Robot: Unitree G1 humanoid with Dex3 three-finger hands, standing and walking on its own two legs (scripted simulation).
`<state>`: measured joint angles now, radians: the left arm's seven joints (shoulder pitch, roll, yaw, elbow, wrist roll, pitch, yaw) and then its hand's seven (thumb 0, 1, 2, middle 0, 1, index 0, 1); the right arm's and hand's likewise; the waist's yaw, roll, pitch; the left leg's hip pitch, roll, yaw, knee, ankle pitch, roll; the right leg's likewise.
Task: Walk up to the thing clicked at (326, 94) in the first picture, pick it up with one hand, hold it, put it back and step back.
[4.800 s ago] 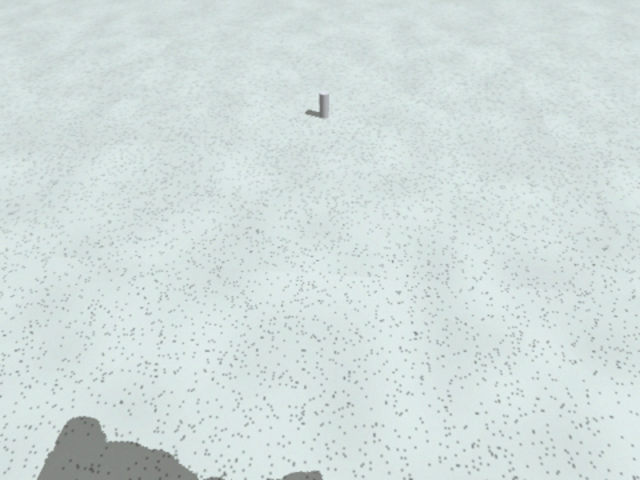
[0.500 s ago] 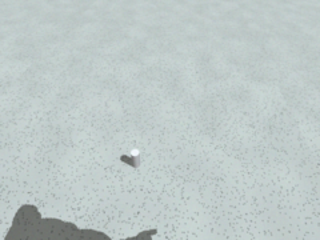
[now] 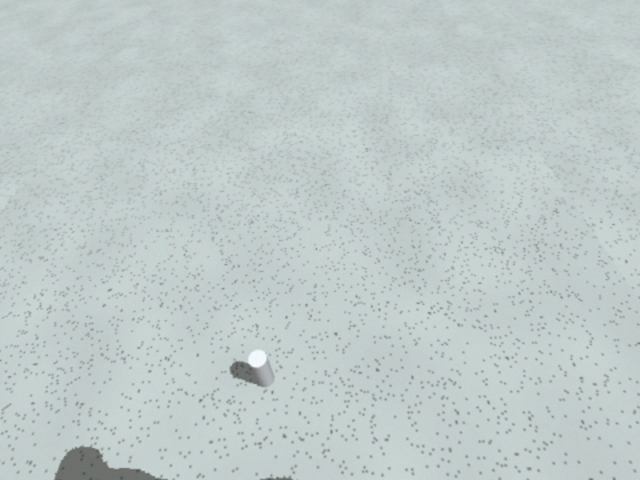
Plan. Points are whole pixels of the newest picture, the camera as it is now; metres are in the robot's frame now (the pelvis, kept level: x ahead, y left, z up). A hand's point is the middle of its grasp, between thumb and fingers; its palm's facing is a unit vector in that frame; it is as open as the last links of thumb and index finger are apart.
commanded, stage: walk up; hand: left
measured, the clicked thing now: (261, 369) +0.58 +0.23 -0.69
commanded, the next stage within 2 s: none
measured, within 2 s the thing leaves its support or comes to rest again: neither
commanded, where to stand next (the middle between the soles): +0.26 +0.02 m, yaw +0 degrees
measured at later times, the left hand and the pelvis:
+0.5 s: hand out of the picture +0.16 +0.32 -0.16, palm faces -0.01 -0.93 -0.36, open 7.4 cm; pelvis +0.12 +0.04 -0.01, yaw +1 degrees
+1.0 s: hand (118, 459) +0.21 +0.32 -0.14, palm faces -0.06 -0.92 -0.39, open 7.4 cm; pelvis +0.16 +0.05 +0.00, yaw -1 degrees
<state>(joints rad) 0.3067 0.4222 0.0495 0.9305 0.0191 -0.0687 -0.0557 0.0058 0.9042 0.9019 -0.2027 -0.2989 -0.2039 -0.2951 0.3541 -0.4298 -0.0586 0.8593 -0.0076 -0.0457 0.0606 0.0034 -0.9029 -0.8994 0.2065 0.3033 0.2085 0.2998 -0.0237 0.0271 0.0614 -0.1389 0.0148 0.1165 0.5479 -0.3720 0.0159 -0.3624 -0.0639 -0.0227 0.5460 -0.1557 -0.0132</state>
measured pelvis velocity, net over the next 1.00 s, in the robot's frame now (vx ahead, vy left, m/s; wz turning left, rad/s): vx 0.16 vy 0.05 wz -0.02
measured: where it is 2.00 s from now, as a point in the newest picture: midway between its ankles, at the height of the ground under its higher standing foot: outside the picture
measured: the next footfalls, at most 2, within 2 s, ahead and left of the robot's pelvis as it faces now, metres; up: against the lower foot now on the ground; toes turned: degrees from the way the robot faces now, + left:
left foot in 0.44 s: +0.25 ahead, +0.16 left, +0.00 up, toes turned +3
right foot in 0.88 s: +0.24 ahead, -0.08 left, +0.00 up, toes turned -2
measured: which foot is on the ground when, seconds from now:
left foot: down 0.00-0.02, up 0.04-0.42, down 0.44-1.00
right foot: down 0.00-0.46, up 0.48-0.86, down 0.88-1.00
